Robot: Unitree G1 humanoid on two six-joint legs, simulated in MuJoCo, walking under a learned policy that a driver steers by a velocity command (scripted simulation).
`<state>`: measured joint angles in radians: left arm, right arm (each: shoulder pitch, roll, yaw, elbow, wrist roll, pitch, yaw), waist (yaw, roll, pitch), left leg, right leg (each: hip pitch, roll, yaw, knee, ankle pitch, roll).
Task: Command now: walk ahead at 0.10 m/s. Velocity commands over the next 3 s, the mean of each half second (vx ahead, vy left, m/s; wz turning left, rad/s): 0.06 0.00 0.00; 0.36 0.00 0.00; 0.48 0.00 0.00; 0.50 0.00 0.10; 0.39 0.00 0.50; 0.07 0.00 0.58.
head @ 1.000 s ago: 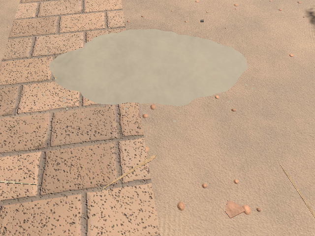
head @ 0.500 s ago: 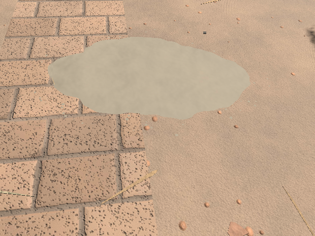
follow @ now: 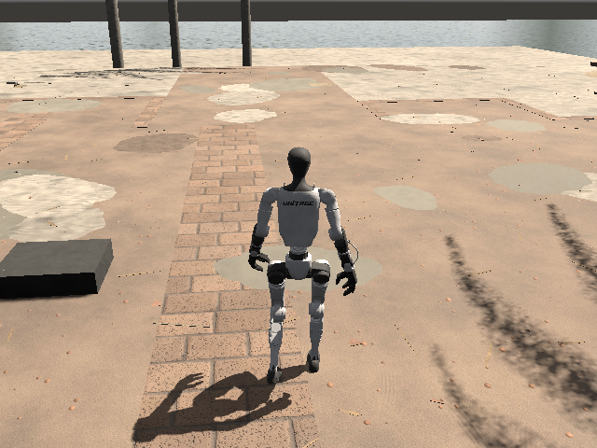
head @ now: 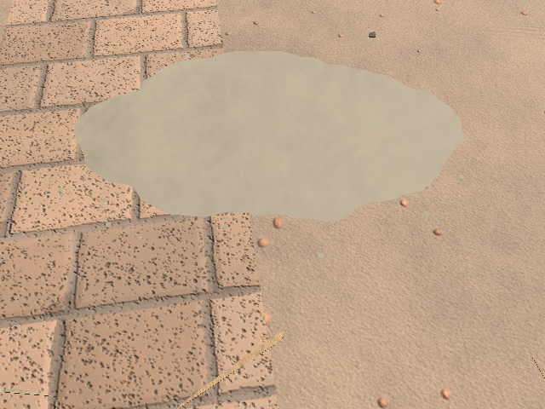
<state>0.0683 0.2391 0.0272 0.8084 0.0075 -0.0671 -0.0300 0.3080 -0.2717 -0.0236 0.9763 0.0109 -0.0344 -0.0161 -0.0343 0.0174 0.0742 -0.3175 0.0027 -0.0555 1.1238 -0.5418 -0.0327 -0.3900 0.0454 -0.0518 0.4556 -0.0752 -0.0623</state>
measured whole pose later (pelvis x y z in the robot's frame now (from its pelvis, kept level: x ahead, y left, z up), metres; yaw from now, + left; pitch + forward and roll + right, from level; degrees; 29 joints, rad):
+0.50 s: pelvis +0.10 +0.03 +0.01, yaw -1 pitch -1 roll +0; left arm 0.19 0.24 0.02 1.02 0.00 -0.01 0.02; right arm 0.23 -0.22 -0.03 0.99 0.01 -0.02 -0.03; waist 0.00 0.00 0.02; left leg -0.21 0.01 0.00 0.55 -0.32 0.00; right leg -0.24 0.00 -0.02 0.51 -0.26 -0.02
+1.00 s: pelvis +0.28 +0.01 +0.00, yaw -1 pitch +2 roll +0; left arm 0.45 0.21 0.02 1.10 -0.01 -0.08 0.01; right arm -0.02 -0.24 -0.04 0.83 0.03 -0.08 0.03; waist 0.09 0.02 0.03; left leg -0.62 0.05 0.04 0.61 -0.03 0.03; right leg 0.15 0.03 -0.01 0.16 -0.34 -0.03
